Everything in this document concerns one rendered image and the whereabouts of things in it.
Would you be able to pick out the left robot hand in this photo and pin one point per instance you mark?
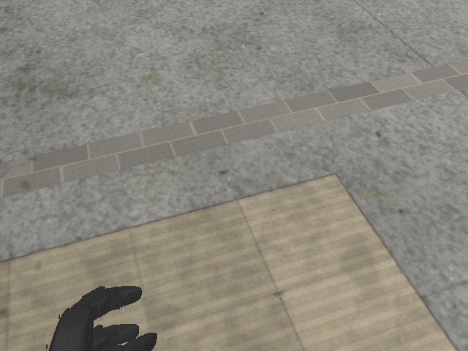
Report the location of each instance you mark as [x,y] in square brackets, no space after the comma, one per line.
[76,332]

